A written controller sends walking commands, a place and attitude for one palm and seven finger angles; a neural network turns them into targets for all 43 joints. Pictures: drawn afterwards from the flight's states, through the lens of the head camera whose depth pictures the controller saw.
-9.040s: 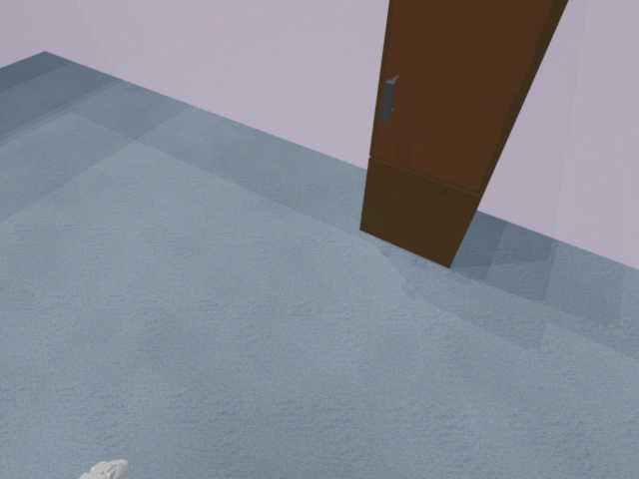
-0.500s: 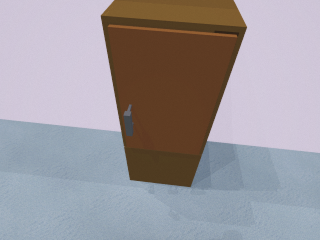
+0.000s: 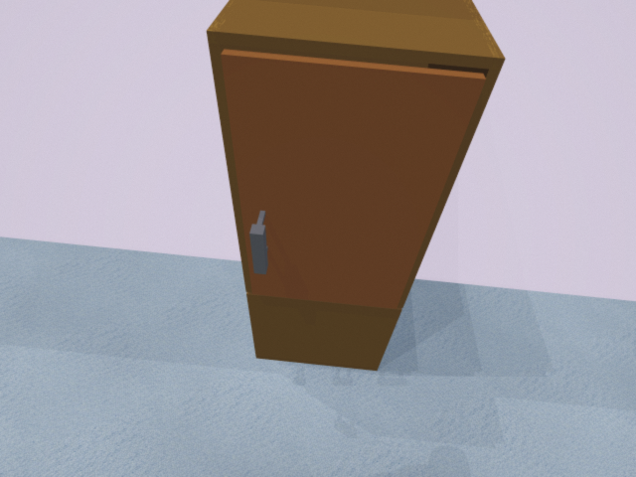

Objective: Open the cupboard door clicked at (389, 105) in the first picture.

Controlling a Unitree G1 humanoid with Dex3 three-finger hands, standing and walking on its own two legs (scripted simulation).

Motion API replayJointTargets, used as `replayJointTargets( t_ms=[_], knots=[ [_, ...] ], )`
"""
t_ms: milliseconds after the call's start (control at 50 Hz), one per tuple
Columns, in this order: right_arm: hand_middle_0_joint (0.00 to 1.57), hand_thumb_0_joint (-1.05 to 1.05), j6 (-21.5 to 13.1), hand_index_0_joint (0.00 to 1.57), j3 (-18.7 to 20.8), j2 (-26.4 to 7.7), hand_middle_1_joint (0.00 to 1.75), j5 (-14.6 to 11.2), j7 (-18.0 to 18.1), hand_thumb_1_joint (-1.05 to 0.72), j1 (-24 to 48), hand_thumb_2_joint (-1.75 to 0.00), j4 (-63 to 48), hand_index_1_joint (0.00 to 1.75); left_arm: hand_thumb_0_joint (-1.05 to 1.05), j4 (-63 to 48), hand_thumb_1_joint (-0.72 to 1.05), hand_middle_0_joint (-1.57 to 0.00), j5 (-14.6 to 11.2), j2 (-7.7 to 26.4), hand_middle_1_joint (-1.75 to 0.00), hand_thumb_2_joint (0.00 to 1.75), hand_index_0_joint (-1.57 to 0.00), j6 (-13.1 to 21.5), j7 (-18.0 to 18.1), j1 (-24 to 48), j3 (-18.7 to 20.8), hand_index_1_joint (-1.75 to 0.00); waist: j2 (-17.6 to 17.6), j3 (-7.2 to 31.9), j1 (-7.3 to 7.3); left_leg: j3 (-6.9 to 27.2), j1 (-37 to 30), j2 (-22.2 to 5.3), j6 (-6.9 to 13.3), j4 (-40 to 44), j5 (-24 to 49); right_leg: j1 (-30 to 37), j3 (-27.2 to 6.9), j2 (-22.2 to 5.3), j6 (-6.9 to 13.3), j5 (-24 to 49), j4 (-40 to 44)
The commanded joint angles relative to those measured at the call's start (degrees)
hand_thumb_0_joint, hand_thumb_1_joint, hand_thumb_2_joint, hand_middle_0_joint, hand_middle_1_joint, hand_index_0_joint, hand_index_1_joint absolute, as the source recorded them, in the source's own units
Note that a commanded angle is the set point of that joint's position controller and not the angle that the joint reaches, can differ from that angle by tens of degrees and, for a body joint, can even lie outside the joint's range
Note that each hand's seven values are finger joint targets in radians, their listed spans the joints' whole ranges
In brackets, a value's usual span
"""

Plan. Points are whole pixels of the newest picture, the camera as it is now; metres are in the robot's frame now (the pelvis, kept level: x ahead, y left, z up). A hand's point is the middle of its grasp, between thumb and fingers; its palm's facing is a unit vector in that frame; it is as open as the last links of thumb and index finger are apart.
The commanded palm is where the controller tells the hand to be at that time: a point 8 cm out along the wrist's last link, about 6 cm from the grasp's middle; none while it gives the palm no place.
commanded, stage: come to a stop and stand still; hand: left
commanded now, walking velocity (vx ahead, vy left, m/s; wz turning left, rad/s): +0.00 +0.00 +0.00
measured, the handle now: (261, 242) +0.55 +0.14 -0.11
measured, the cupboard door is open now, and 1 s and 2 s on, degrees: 0 0 0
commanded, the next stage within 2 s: look again from close up in 0.64 s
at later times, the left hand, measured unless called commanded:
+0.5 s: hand out of the picture +0.04 +0.21 -0.18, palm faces +0.00 -0.98 -0.21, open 7.3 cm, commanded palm none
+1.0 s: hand out of the picture +0.03 +0.20 -0.18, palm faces +0.00 -0.98 -0.19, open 7.3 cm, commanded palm none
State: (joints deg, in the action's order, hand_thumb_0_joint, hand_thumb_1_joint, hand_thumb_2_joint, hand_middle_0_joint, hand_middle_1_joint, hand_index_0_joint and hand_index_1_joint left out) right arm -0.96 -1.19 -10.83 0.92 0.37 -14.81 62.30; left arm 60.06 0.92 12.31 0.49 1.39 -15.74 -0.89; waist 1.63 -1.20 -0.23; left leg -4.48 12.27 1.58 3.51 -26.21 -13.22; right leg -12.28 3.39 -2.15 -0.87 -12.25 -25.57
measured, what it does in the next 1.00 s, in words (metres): stands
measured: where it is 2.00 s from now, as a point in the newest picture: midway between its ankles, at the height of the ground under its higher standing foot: outside the picture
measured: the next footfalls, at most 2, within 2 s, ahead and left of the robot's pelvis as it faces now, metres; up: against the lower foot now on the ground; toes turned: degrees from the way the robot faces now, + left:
none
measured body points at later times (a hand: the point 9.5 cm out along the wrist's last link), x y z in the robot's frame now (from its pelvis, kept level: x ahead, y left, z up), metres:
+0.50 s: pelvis +0.02 +0.02 +0.00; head +0.02 +0.03 +0.45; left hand +0.04 +0.26 -0.16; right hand +0.06 -0.23 -0.14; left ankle +0.01 +0.08 -0.74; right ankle +0.02 -0.13 -0.74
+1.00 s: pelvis +0.02 +0.02 +0.00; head +0.03 +0.03 +0.45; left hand +0.03 +0.25 -0.16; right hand +0.04 -0.22 -0.15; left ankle +0.01 +0.08 -0.74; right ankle +0.02 -0.13 -0.74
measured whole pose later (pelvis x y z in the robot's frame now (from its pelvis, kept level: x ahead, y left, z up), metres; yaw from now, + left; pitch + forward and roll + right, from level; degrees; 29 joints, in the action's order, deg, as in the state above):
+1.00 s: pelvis +0.02 +0.02 +0.00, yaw +0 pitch -1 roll +0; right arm -1.8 -1.3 -10.0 0.7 1.1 -14.0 65.4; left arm 63.3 1.0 11.3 0.2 1.7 -15.1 -1.0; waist 2.0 -1.3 -0.5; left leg -5.1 7.8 3.3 4.8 -22.3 -13.4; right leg -8.6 2.6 -3.6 -2.5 -12.9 -23.1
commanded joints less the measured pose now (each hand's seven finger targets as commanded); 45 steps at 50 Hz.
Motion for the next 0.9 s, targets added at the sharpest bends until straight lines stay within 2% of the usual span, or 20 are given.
replayJointTargets(
  t_ms=[0, 200, 340, 620, 720, 740, 880],
  knots=[
    [0.2, 0.0, -1.39, 0.2, 1.98, -8.47, 0.3, -0.21, 0.54, -0.9, 0.29, -0.9, -2.38, 0.3, 0.0, -1.83, 0.9, -0.2, -0.09, 6.39, -0.3, 0.9, -0.2, 1.14, 0.55, -1.68, 1.23, -0.3, -2.15, -0.26, -0.13, 8.95, 2.86, -8.36, -0.58, 8.34, 1.52, 2.35, -5.7, -4.6, 2.69, 1.93, 3.84],
    [0.2, 0.0, -1.55, 0.2, 2.04, -9.15, 0.3, -0.27, 0.63, -0.9, 2.08, -0.9, -1.94, 0.3, 0.0, -1.05, 0.9, -0.2, 0.05, 6.58, -0.3, 0.9, -0.2, 0.98, 0.55, -0.82, 1.17, -0.3, -2.03, -0.32, -0.04, 8.99, 0.6, -8.47, -0.49, 8.87, 4.86, 2.38, -5.37, -4.69, 2.12, 3.72, 3.96],
    [0.2, 0.0, -1.77, 0.2, 2.08, -9.35, 0.3, -0.33, 0.84, -0.9, 2.46, -0.9, -1.45, 0.3, 0.0, -0.52, 0.9, -0.2, 0.09, 6.79, -0.3, 0.9, -0.2, 1.03, 0.56, -0.56, 1.3, -0.3, -1.76, 0.77, -0.11, 8.66, -1.83, -8.51, -0.35, 8.17, 10.74, 3.2, -5.18, -4.86, 1.96, 6.7, 3.86],
    [0.2, 0.0, -1.67, 0.2, 1.76, -9.19, 0.3, -0.38, 1.0, -0.9, 1.71, -0.9, -0.06, 0.3, 0.0, 0.57, 0.9, -0.2, -0.02, 6.51, -0.3, 0.9, -0.2, 0.66, 0.61, -0.51, 1.1, -0.3, -2.05, -0.27, -0.1, 9.07, -2.14, -8.52, -0.53, 9.7, 9.99, 3.76, -4.8, -4.96, 1.73, 4.89, 4.8],
    [0.2, 0.0, -1.74, 0.2, 1.72, -8.65, 0.3, -0.37, 1.09, -0.9, 0.95, -0.9, 0.39, 0.3, 0.0, 0.94, 0.9, -0.2, -0.05, 5.99, -0.3, 0.9, -0.2, 0.59, 0.66, -0.86, 1.06, -0.3, -2.2, -0.04, -0.17, 8.96, -2.68, -8.53, -0.56, 9.79, 10.94, 3.92, -4.5, -5.04, 1.67, 5.15, 4.7],
    [0.2, 0.0, -1.7, 0.2, 1.69, -8.46, 0.3, -0.46, 1.14, -0.9, 0.67, -0.9, 0.46, 0.3, 0.0, 0.98, 0.9, -0.2, 0.02, 6.09, -0.3, 0.9, -0.2, 0.65, 0.69, -0.98, 1.05, -0.3, -1.32, -0.21, -0.22, 8.92, -2.58, -8.51, -0.46, 9.36, 11.66, 4.17, -4.55, -4.98, 1.73, 5.75, 4.81],
    [0.2, 0.0, -1.66, 0.2, 1.62, -7.68, 0.3, -0.43, 1.21, -0.9, -0.35, -0.9, 1.0, 0.3, 0.0, 1.45, 0.9, -0.2, -0.08, 5.1, -0.3, 0.9, -0.2, 0.63, 0.77, -1.68, 0.92, -0.3, -1.53, -0.81, -0.12, 8.77, -2.22, -8.39, -0.54, 9.77, 9.99, 3.9, -4.57, -5.02, 1.77, 5.21, 4.96]
  ],
)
